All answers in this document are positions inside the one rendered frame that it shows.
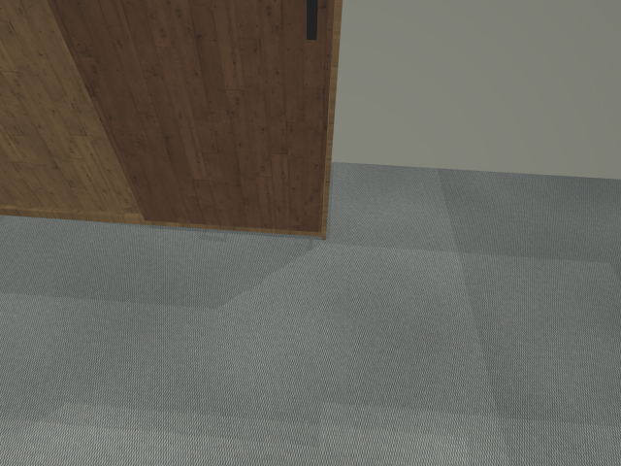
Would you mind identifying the wardrobe door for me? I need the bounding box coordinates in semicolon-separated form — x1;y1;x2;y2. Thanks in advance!
0;0;141;214
47;0;335;232

